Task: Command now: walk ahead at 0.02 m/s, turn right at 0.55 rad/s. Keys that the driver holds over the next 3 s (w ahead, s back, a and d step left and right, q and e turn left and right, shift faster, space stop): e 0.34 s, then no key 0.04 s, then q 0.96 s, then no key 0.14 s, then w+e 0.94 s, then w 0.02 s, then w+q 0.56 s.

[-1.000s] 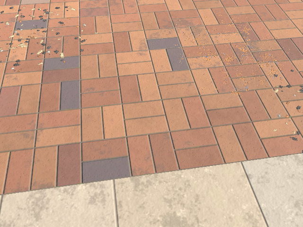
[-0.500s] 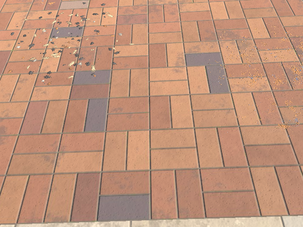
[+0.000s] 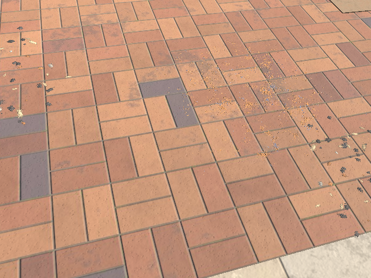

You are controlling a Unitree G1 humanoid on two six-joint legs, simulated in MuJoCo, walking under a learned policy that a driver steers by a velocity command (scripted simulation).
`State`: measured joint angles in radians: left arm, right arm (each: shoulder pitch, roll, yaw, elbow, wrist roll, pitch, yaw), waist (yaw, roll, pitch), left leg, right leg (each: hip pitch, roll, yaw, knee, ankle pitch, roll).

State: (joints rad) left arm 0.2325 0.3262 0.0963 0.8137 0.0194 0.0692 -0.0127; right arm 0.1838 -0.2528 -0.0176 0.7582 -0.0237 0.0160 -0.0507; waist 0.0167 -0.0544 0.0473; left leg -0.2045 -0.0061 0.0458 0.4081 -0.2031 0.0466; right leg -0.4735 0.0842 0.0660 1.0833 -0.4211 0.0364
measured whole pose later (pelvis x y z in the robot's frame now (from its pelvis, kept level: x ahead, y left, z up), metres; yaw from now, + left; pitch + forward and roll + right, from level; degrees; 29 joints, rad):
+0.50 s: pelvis -0.03 -0.05 +0.00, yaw -14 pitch -1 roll +1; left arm 0.18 0.26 0.03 0.76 0.01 0.03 0.01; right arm 0.24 -0.31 -0.06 0.80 -0.02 0.07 0.00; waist -0.02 0.06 0.07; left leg -0.45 0.03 0.00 0.96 -0.36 -0.03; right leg -0.15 0.08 0.04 0.38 -0.20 -0.08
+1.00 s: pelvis -0.04 -0.02 +0.00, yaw +0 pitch +0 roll -1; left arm 0.15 0.31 0.05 0.82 0.02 0.05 0.02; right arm 0.25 -0.28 -0.06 0.81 0.00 0.04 -0.01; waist 0.00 -0.03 0.08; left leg -0.17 -0.08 -0.09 0.41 -0.23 0.07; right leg -0.44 0.03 0.03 1.01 -0.41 0.03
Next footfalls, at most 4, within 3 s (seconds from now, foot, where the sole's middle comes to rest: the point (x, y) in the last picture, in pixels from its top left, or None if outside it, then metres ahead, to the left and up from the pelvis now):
0.28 right None -0.01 -0.12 -0.78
0.82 left None -0.01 0.06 -0.78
1.30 right None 0.04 -0.14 -0.78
1.70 left None -0.03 0.05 -0.78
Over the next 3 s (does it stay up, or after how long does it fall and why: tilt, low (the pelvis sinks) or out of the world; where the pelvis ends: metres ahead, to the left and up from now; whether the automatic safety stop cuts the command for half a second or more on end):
stays up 0.65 -0.08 0.00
